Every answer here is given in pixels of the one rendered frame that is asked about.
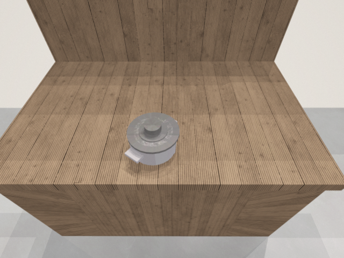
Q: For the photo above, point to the lid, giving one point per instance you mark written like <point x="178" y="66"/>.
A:
<point x="153" y="144"/>

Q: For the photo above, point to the pot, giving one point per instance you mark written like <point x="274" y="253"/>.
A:
<point x="150" y="159"/>

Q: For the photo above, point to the table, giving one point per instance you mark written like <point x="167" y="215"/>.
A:
<point x="247" y="159"/>

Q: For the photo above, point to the knob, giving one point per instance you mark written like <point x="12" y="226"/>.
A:
<point x="152" y="126"/>

